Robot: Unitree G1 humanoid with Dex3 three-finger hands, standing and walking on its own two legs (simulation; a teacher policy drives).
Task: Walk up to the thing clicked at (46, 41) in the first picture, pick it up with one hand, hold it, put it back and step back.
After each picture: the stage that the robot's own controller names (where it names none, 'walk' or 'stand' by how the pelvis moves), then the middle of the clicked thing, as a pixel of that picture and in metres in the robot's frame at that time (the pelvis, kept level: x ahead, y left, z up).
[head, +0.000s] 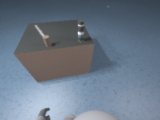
stand; (47, 41) +0.78 +0.52 -0.05
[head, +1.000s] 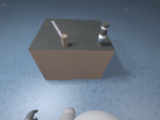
walk; (64, 40) +0.75 +0.27 -0.02
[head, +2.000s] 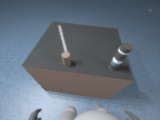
stand; (66, 59) +0.47 +0.21 -0.03
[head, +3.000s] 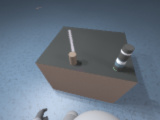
stand; (72, 58) +0.53 +0.19 -0.04
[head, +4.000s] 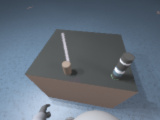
stand; (67, 68) +0.42 +0.19 -0.05
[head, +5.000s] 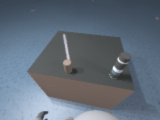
stand; (67, 66) +0.45 +0.20 -0.05
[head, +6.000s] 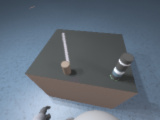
stand; (66, 68) +0.42 +0.20 -0.05
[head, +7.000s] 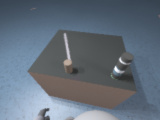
stand; (68, 66) +0.45 +0.19 -0.05
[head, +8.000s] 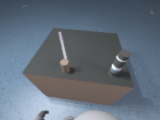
stand; (65, 66) +0.43 +0.21 -0.05
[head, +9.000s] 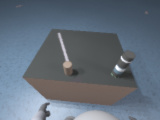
stand; (68, 68) +0.41 +0.18 -0.05
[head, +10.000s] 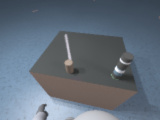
rise first; (69, 66) +0.45 +0.19 -0.05
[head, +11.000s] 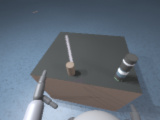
rise first; (70, 69) +0.42 +0.19 -0.05
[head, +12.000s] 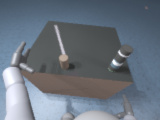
go down; (64, 62) +0.46 +0.18 -0.03
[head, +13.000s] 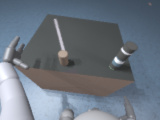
go down; (63, 58) +0.46 +0.18 -0.02
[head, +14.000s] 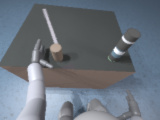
close in; (57, 53) +0.46 +0.19 +0.03
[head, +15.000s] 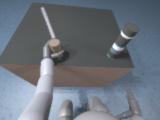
close; (56, 48) +0.49 +0.18 +0.05
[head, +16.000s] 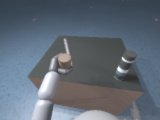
lift; (65, 64) +0.32 +0.16 +0.18
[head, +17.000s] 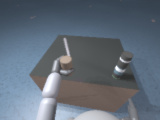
hold; (67, 66) +0.32 +0.15 +0.14
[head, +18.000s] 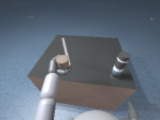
hold; (63, 65) +0.33 +0.17 +0.14
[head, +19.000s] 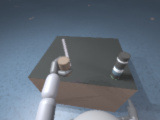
hold; (65, 67) +0.33 +0.16 +0.13
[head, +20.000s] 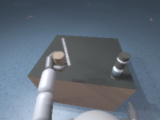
crouch; (60, 61) +0.35 +0.20 +0.15
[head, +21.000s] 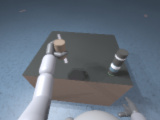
crouch; (60, 49) +0.43 +0.19 +0.17
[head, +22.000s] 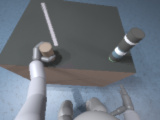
lower; (47, 52) +0.45 +0.23 +0.02
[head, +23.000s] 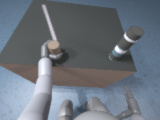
lower; (55, 50) +0.47 +0.19 +0.04
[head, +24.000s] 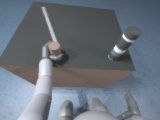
lower; (55, 51) +0.47 +0.19 +0.04
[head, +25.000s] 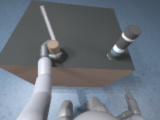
lower; (54, 50) +0.48 +0.19 +0.04
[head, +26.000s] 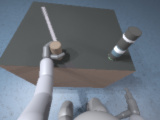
open; (56, 51) +0.47 +0.19 +0.03
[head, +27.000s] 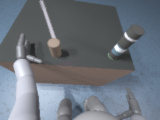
rise; (55, 48) +0.48 +0.19 +0.04
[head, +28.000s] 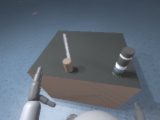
sink last; (68, 65) +0.44 +0.22 -0.01
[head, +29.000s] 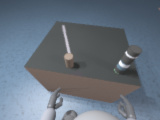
stand; (69, 60) +0.45 +0.18 -0.02
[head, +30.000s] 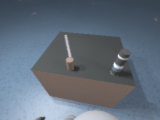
stand; (70, 64) +0.49 +0.19 -0.04
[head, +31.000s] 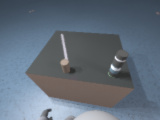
stand; (65, 66) +0.45 +0.22 -0.05
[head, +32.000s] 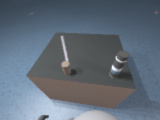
stand; (66, 68) +0.44 +0.21 -0.05
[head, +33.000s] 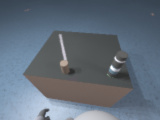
stand; (64, 67) +0.44 +0.22 -0.05
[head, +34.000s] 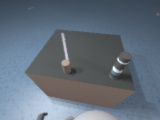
stand; (66, 66) +0.44 +0.21 -0.05
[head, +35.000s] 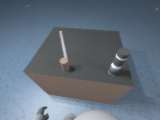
walk; (65, 64) +0.44 +0.22 -0.05
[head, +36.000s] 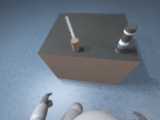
walk; (75, 45) +0.62 +0.18 -0.04
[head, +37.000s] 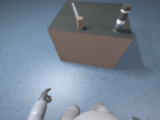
walk; (79, 23) +0.91 +0.15 -0.02
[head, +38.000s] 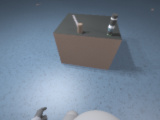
walk; (79, 28) +1.08 +0.18 -0.03
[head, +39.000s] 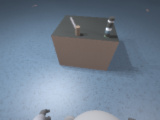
stand; (77, 30) +1.07 +0.20 -0.05
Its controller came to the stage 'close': yes
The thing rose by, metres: 0.21
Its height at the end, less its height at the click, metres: +0.00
